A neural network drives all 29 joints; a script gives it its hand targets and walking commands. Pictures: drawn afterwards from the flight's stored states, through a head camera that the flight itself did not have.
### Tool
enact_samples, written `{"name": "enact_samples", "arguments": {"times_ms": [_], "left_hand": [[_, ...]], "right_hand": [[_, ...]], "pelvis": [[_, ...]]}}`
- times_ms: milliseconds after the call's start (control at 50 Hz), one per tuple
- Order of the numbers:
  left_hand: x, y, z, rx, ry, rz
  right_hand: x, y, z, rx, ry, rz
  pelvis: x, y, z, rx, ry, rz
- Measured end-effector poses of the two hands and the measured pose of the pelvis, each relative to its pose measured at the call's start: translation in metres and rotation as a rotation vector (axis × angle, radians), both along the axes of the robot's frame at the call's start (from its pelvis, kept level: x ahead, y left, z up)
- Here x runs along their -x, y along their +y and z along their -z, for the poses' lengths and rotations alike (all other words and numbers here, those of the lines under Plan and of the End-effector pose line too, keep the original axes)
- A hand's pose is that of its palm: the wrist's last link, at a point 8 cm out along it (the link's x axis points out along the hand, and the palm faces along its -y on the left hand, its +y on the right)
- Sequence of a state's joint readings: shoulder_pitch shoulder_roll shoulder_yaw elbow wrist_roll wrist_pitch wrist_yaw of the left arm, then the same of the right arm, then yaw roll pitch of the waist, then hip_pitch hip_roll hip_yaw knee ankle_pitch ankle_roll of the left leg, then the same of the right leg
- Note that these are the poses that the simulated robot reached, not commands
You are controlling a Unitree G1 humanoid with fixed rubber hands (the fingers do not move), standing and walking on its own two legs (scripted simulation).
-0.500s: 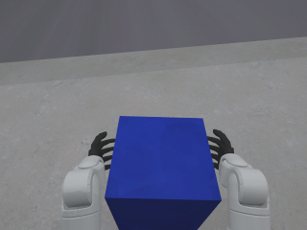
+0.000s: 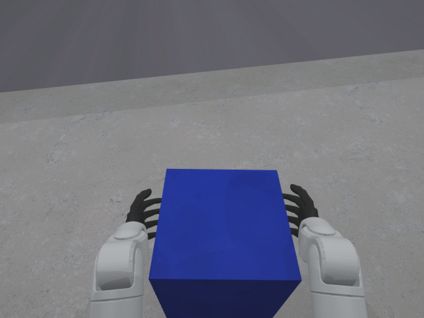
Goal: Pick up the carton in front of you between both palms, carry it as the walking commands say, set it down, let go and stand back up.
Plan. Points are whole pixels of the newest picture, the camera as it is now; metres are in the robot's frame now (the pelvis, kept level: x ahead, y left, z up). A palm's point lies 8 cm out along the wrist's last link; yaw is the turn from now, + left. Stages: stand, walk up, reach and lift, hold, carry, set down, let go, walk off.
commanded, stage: carry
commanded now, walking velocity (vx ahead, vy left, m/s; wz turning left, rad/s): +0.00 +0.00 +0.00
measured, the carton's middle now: (220, 248) +0.27 +0.00 -0.01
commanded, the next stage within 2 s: hold in 1.78 s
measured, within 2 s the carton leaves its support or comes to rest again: neither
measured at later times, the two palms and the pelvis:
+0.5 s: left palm (131, 250) +0.25 +0.16 +0.03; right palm (297, 243) +0.25 -0.14 +0.03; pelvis -0.04 +0.01 +0.00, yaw +0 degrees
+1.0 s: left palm (120, 266) +0.22 +0.17 +0.04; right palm (296, 259) +0.22 -0.13 +0.04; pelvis -0.07 +0.02 +0.00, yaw +0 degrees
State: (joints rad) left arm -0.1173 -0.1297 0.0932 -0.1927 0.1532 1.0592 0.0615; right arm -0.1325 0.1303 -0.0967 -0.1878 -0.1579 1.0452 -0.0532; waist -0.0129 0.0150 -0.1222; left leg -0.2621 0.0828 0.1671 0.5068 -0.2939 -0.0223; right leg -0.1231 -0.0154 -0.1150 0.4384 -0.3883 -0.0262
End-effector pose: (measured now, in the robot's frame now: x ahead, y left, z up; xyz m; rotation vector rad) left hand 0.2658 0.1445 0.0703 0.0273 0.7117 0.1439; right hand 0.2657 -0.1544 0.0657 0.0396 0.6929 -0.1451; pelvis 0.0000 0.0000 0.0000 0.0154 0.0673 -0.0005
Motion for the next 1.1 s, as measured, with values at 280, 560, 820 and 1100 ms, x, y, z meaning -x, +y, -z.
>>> {"name": "enact_samples", "arguments": {"times_ms": [280,560,820,1100], "left_hand": [[0.014,0.006,0.034,-0.025,0.001,0.018],[0.024,0.016,0.032,-0.021,-0.059,0.014],[0.042,0.023,0.031,-0.025,-0.039,0.016],[0.054,0.026,0.029,-0.022,-0.042,0.015]], "right_hand": [[0.011,0.006,0.030,0.059,0.002,-0.041],[0.021,0.017,0.028,0.064,-0.059,-0.042],[0.040,0.023,0.028,0.064,-0.038,-0.044],[0.052,0.027,0.027,0.063,-0.041,-0.042]], "pelvis": [[0.019,0.003,0.004,0.005,-0.026,-0.004],[0.047,0.012,0.001,0.010,-0.035,-0.007],[0.060,0.018,0.001,0.013,-0.035,-0.008],[0.072,0.022,0.001,0.015,-0.039,-0.008]]}}
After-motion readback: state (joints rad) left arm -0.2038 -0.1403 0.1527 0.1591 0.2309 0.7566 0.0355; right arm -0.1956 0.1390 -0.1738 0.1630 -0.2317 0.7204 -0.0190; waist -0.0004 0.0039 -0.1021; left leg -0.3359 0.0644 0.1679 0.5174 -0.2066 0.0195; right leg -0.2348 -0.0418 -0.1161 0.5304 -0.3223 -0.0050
